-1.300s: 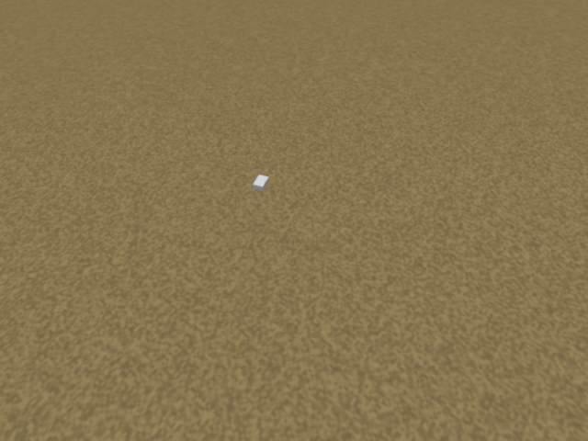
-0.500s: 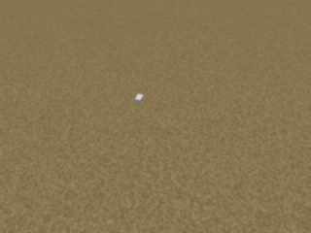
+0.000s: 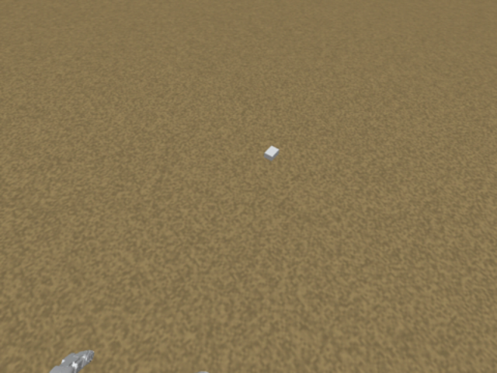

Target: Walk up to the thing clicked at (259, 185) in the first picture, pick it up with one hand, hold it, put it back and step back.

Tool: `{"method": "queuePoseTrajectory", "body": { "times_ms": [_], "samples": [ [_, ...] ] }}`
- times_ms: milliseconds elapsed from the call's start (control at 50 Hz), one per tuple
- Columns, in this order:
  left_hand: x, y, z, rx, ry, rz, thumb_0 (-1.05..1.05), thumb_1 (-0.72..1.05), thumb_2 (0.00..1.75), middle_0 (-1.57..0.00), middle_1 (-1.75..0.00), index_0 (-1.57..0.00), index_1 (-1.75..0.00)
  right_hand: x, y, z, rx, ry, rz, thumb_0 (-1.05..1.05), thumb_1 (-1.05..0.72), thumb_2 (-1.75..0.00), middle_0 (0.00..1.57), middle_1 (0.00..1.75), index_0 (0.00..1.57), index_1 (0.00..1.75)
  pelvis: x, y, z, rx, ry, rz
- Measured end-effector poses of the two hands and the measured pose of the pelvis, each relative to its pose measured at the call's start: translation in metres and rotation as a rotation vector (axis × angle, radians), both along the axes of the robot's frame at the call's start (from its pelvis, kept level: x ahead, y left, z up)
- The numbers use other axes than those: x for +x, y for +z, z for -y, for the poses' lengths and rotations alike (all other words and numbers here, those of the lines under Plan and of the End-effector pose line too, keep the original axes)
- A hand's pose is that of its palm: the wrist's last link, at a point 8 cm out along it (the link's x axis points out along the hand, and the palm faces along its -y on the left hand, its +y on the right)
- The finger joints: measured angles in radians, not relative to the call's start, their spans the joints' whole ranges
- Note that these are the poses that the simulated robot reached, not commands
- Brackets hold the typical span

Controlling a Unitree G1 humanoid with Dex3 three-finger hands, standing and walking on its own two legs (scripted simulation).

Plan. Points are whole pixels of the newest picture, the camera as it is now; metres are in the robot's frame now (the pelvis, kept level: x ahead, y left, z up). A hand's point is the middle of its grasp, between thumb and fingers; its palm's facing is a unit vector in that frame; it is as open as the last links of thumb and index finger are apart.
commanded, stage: walk up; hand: left
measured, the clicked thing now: (271, 153) +1.39 -0.08 -0.76
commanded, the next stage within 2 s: none
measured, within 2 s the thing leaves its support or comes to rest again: neither
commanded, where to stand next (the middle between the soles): +1.42 -0.53 m, yaw +59 degrees
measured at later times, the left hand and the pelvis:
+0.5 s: hand (107, 332) +0.22 +0.29 -0.15, palm faces +0.25 -0.92 -0.30, open 7.4 cm; pelvis +0.20 -0.02 -0.01, yaw +17 degrees
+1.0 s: hand (193, 291) +0.32 +0.15 -0.19, palm faces +0.51 -0.80 -0.32, open 7.4 cm; pelvis +0.46 -0.09 -0.04, yaw +33 degrees
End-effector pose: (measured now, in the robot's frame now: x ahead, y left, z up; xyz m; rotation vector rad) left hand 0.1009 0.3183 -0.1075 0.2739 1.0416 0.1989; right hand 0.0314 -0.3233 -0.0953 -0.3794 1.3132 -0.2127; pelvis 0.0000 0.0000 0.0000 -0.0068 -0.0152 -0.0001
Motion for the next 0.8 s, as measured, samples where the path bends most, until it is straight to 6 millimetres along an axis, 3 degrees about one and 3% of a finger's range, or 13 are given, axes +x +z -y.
{"method": "queuePoseTrajectory", "body": {
  "times_ms": [80,140,200,300,420,520,620,680,800],
  "samples": [
    [-0.001,-0.010,-0.034,0.009,0.068,-0.020,0.01,0.90,0.90,-0.21,-0.30,-0.20,-0.30,0.058,0.019,0.006,-0.069,0.078,0.069,0.01,-0.90,-0.89,0.21,0.30,0.21,0.30,0.029,-0.007,-0.012,0.000,0.057,0.017],
    [0.012,-0.029,-0.059,0.028,0.091,-0.029,0.01,0.90,0.90,-0.20,-0.30,-0.20,-0.30,0.097,0.020,0.013,-0.164,0.115,0.163,0.01,-0.90,-0.89,0.21,0.30,0.21,0.30,0.051,-0.030,-0.028,0.009,0.079,0.035],
    [0.034,-0.033,-0.061,0.012,0.088,-0.030,0.01,0.91,0.90,-0.20,-0.30,-0.20,-0.30,0.119,0.023,0.010,-0.191,0.106,0.193,0.01,-0.90,-0.89,0.20,0.30,0.21,0.30,0.068,-0.031,-0.030,0.034,0.113,0.043],
    [0.066,-0.019,-0.042,-0.050,0.094,0.020,0.01,0.91,0.90,-0.20,-0.30,-0.20,-0.30,0.161,0.034,-0.006,-0.158,0.185,0.169,0.01,-0.90,-0.89,0.20,0.30,0.21,0.30,0.104,-0.012,-0.022,0.033,0.169,0.035],
    [0.083,-0.009,-0.023,-0.059,0.168,-0.002,0.01,0.91,0.90,-0.20,-0.30,-0.20,-0.30,0.239,0.031,-0.007,-0.110,0.290,0.173,0.01,-0.89,-0.89,0.21,0.30,0.21,0.30,0.159,-0.004,-0.003,0.025,0.250,0.008],
    [0.100,-0.007,-0.007,-0.010,0.265,-0.054,0.01,0.90,0.90,-0.20,-0.30,-0.20,-0.30,0.325,0.017,0.014,-0.095,0.378,0.197,0.01,-0.89,-0.89,0.21,0.30,0.21,0.30,0.216,-0.013,0.025,0.040,0.302,-0.017],
    [0.133,-0.006,0.023,0.072,0.360,-0.035,0.01,0.91,0.90,-0.20,-0.30,-0.20,-0.30,0.426,-0.014,0.048,-0.115,0.456,0.196,0.01,-0.89,-0.89,0.21,0.30,0.21,0.30,0.277,-0.034,0.060,0.012,0.367,-0.021],
    [0.138,0.004,0.050,0.067,0.429,-0.032,0.01,0.91,0.90,-0.20,-0.30,-0.20,-0.30,0.482,-0.016,0.042,-0.102,0.509,0.179,0.01,-0.90,-0.89,0.21,0.30,0.21,0.30,0.306,-0.025,0.069,0.018,0.418,-0.023],
    [0.136,0.010,0.096,0.026,0.548,-0.136,0.01,0.90,0.90,-0.20,-0.30,-0.20,-0.30,0.581,-0.001,0.005,-0.011,0.655,0.212,0.01,-0.90,-0.89,0.20,0.30,0.20,0.30,0.367,-0.007,0.082,0.014,0.490,-0.027]
  ]
}}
